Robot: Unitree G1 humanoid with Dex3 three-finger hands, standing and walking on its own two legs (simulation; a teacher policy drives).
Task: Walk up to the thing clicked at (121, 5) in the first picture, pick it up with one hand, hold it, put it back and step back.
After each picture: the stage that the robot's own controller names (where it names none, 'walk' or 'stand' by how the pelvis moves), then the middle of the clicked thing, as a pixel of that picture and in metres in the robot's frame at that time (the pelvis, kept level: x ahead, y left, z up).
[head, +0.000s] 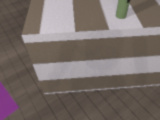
stand; out of the picture +0.93 -0.21 +0.03
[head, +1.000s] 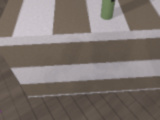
walk; out of the picture +0.83 -0.08 +0.06
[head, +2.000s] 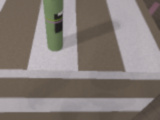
walk; (54, 24) +0.56 +0.16 +0.07
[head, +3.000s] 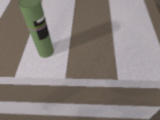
stand; (39, 30) +0.52 +0.22 +0.07
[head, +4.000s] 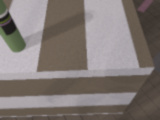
stand; (5, 26) +0.54 +0.33 +0.06
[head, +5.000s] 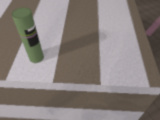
stand; (30, 38) +0.54 +0.27 +0.03
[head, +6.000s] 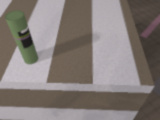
stand; (24, 40) +0.56 +0.30 +0.03
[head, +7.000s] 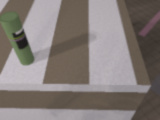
stand; (19, 41) +0.55 +0.32 +0.03
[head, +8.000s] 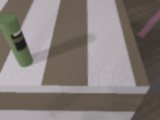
stand; (17, 43) +0.54 +0.32 +0.03
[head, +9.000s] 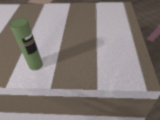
rise first; (28, 46) +0.53 +0.31 +0.03
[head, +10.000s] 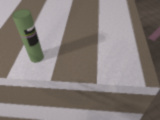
go down; (30, 38) +0.56 +0.30 +0.04
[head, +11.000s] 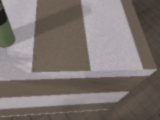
go down; out of the picture +0.52 +0.29 +0.08
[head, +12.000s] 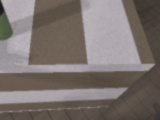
close in; out of the picture +0.55 +0.29 +0.10
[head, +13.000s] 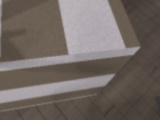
close; out of the picture +0.55 +0.32 +0.12
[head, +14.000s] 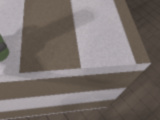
lift; out of the picture +0.46 +0.28 +0.11
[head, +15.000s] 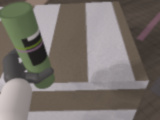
lift; (33, 52) +0.33 +0.16 +0.21
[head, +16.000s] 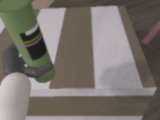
hold; (32, 46) +0.33 +0.16 +0.23
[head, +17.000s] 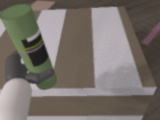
hold; (34, 53) +0.33 +0.16 +0.21
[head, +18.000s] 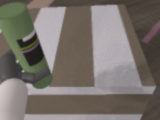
hold; (29, 52) +0.32 +0.17 +0.21
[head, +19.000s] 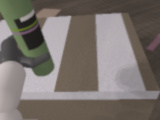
crouch; (29, 37) +0.33 +0.17 +0.27
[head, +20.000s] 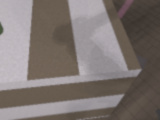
lower; out of the picture +0.50 +0.27 +0.23
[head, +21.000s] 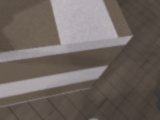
lower; out of the picture +0.53 +0.29 +0.14
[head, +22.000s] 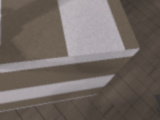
lower; out of the picture +0.51 +0.29 +0.12
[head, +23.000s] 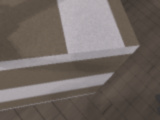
lower; out of the picture +0.51 +0.30 +0.12
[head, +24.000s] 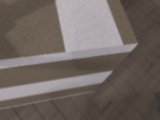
loosen; out of the picture +0.52 +0.30 +0.13
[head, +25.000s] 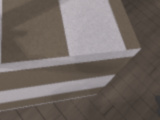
withdraw; out of the picture +0.51 +0.30 +0.12
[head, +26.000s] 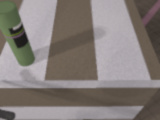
sink last; (17, 38) +0.48 +0.28 +0.09
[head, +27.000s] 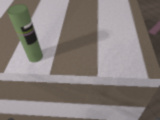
stand; (27, 36) +0.53 +0.30 +0.07
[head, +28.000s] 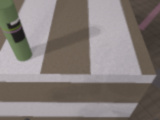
stand; (15, 33) +0.52 +0.29 +0.09
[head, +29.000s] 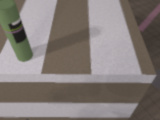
stand; (16, 34) +0.53 +0.29 +0.09
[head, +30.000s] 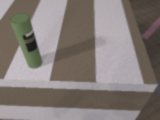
stand; (28, 43) +0.52 +0.28 +0.04
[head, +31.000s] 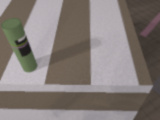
stand; (22, 48) +0.51 +0.30 +0.03
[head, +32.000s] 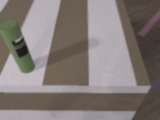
stand; (19, 49) +0.51 +0.31 +0.03
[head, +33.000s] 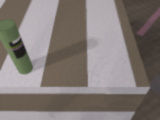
walk; (16, 50) +0.50 +0.31 +0.03
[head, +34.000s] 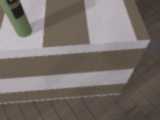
walk; (14, 10) +0.61 +0.30 +0.06
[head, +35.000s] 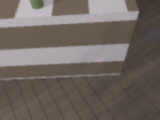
walk; out of the picture +0.86 +0.32 +0.05
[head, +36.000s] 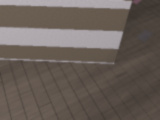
stand; out of the picture +1.14 +0.29 +0.05
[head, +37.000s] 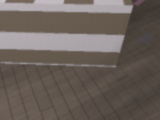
stand; out of the picture +1.12 +0.27 +0.03
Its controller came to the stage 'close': yes
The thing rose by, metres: 0.24
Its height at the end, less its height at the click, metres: +0.00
